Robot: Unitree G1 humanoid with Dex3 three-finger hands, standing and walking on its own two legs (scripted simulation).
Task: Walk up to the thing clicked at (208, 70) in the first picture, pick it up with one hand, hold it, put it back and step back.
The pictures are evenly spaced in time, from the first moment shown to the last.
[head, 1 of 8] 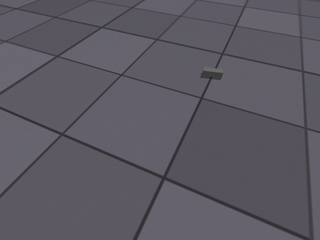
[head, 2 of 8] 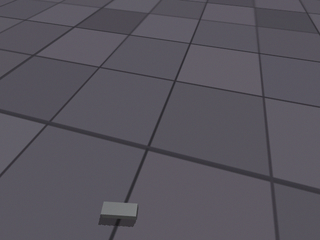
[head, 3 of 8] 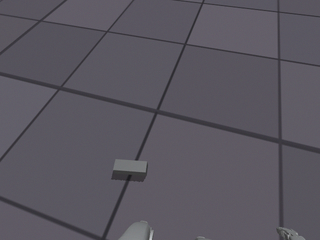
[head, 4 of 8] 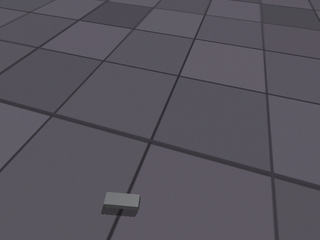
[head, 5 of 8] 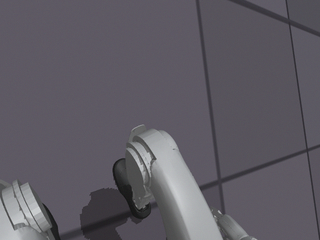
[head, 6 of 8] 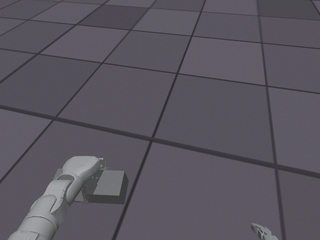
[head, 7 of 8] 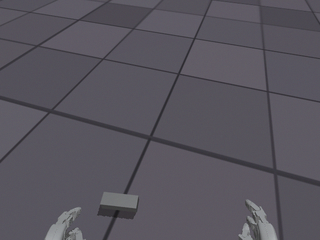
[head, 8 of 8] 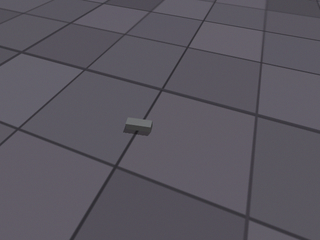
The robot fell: no
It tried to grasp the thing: yes
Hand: left
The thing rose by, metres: 0.67
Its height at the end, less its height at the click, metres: +0.00
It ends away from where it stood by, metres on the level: 0.03
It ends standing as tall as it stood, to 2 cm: yes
